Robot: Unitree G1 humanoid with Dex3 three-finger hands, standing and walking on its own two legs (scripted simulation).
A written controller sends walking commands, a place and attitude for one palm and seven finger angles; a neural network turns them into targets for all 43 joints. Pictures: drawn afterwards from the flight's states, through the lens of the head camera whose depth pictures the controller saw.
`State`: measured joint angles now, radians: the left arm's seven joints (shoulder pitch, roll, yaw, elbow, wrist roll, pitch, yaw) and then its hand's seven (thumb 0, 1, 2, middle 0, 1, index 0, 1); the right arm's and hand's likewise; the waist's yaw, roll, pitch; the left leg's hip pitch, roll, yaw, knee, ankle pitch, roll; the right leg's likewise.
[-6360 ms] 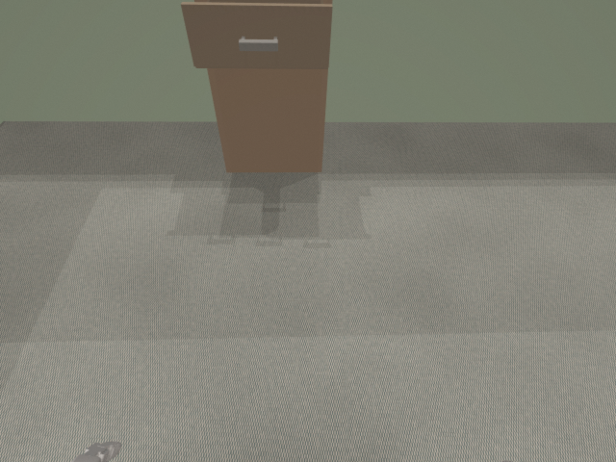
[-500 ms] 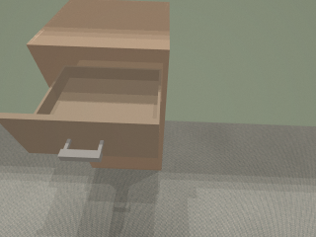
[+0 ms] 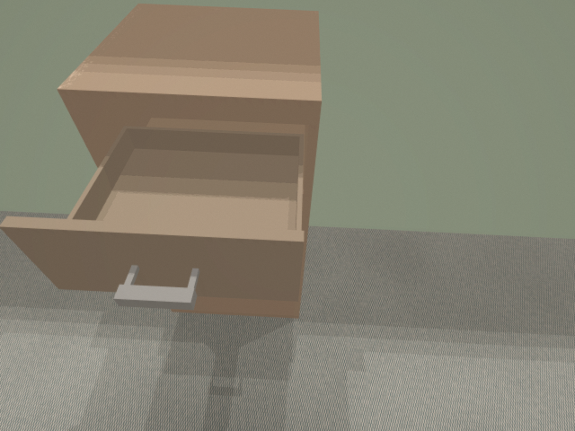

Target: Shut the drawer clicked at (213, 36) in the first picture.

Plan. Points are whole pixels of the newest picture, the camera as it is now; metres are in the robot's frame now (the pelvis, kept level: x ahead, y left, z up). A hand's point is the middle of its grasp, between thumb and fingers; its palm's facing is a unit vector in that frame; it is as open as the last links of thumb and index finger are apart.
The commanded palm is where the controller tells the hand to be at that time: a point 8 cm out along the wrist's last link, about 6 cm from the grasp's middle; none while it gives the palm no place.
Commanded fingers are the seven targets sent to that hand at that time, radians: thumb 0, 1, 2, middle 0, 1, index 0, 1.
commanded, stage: come to a stop and stand still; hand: left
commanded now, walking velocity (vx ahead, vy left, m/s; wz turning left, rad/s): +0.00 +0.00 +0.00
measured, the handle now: (160, 284) +0.32 +0.22 -0.01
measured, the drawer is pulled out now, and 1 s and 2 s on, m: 0.28 0.28 0.28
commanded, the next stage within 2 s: look again from close up in 0.04 s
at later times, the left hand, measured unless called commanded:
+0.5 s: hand out of the picture +0.05 +0.22 -0.18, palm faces +0.00 -0.97 -0.26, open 7.4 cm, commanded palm none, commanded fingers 0.00 0.90 0.90 -0.20 -0.30 -0.20 -0.30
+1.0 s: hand (136, 380) +0.18 +0.21 -0.01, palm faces +0.18 -0.98 -0.08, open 7.0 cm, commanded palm +0.11 +0.26 -0.05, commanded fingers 0.00 0.90 0.90 -0.44 -0.56 -0.44 -0.56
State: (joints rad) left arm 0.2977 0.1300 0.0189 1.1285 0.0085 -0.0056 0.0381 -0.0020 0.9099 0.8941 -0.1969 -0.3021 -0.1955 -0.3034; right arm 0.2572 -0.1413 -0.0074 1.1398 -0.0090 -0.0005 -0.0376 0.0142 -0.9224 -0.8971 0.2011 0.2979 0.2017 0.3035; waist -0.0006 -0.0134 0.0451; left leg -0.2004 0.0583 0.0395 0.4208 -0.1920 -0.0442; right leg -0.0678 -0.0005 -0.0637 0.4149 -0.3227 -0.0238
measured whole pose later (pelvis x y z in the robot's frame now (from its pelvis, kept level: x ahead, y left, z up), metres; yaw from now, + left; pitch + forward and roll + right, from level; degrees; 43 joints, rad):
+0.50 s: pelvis +0.01 +0.02 -0.01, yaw -1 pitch +0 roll +0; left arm 0.24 0.20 0.00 1.01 0.02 0.00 0.05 0.00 0.91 0.89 -0.20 -0.30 -0.20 -0.30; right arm 0.18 -0.18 -0.02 1.03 -0.01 0.01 -0.01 0.01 -0.91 -0.90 0.20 0.30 0.20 0.30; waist 0.00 0.00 0.06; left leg -0.29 0.04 0.06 0.59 -0.29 -0.01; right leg -0.15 -0.03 -0.04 0.56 -0.41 0.01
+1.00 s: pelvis -0.02 +0.03 -0.03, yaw +1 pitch +5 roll +1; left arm 0.44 0.15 0.12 0.09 -0.16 -0.28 -0.04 0.00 0.91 0.89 -0.27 -0.38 -0.27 -0.38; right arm 0.25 -0.20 -0.04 0.74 0.01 -0.23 -0.01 0.01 -0.91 -0.90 0.20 0.30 0.20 0.30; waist -0.04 0.00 -0.06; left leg -0.49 0.01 0.05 0.70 -0.29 0.00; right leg -0.42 -0.04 -0.06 0.75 -0.42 -0.02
